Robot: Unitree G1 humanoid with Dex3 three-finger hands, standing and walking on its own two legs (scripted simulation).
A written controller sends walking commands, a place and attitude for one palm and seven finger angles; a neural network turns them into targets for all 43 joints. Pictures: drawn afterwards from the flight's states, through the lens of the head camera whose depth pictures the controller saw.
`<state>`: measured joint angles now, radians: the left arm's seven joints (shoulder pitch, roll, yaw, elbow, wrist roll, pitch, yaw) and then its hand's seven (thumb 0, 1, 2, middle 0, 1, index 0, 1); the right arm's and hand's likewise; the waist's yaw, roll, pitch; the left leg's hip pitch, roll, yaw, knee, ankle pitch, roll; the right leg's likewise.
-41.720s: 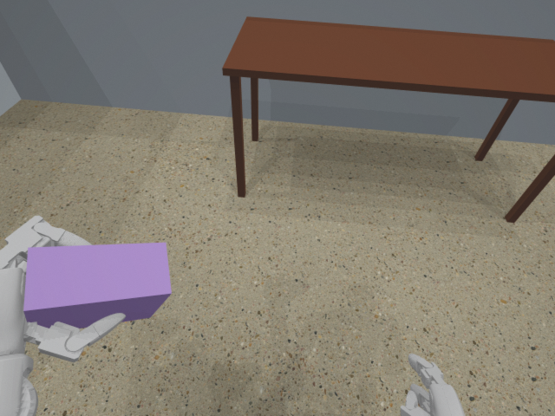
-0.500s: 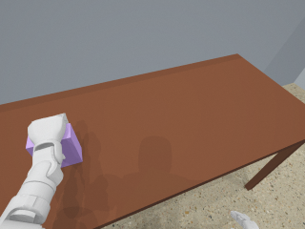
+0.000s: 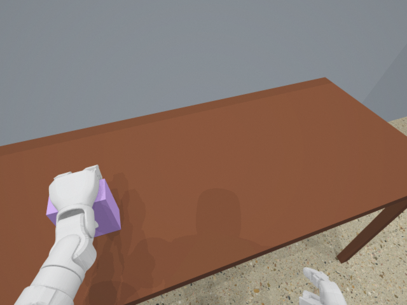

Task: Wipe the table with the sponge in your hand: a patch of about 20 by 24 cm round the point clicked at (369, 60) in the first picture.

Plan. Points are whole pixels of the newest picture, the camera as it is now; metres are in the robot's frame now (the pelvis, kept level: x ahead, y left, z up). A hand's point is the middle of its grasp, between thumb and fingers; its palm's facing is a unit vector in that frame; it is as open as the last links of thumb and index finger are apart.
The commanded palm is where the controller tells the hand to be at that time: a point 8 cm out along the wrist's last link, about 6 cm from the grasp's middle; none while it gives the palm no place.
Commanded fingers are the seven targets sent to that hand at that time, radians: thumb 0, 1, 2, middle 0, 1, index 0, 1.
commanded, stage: wipe back along the first lane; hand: left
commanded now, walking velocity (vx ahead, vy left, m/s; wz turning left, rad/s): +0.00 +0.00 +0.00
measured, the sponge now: (90, 216) +0.30 +0.30 -0.03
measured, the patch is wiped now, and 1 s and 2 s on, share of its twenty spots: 0.90 0.90 0.90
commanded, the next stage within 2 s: lift the sponge slowly off the table in 0.62 s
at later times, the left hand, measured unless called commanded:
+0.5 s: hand (90, 226) +0.25 +0.26 +0.02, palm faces +0.00 -0.06 -1.00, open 10.2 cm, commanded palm +0.20 +0.24 +0.05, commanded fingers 0.00 0.10 1.30 -1.20 -1.60 -1.20 -1.60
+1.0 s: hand (87, 235) +0.23 +0.26 +0.02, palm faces -0.02 -0.12 -0.99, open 10.2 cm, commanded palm +0.19 +0.25 +0.08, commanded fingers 0.00 0.10 1.30 -1.20 -1.60 -1.20 -1.60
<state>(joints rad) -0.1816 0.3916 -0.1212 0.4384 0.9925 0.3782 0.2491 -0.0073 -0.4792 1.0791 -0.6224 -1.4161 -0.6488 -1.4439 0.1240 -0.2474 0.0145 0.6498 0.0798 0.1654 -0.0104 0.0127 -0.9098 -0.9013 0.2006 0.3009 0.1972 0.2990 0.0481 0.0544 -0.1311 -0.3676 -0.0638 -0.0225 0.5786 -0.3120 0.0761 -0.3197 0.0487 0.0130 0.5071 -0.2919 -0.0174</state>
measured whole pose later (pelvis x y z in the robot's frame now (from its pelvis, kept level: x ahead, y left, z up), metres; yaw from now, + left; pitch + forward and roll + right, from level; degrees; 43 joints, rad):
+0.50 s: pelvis +0.00 -0.02 +0.00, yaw -1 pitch +3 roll -1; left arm 0.06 0.36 -0.14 0.20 0.98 0.41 0.26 0.01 -0.47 1.07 -0.61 -1.42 -0.65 -1.43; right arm 0.06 -0.25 0.02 0.64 0.08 0.15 -0.01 0.01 -0.91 -0.90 0.20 0.30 0.20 0.30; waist 0.07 0.06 -0.11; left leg -0.28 -0.05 -0.01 0.53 -0.30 0.06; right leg -0.25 0.06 0.02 0.49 -0.29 -0.04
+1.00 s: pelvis -0.01 -0.02 +0.01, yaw -1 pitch +1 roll -1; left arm 0.13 0.38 -0.12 0.12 0.95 0.40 0.20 0.00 -0.49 1.07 -0.64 -1.39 -0.69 -1.39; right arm 0.06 -0.26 0.01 0.66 0.07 0.13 -0.03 0.01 -0.91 -0.90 0.20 0.30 0.20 0.30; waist 0.07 0.06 -0.08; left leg -0.24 -0.04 0.00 0.51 -0.29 0.05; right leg -0.21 0.07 0.04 0.47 -0.27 -0.04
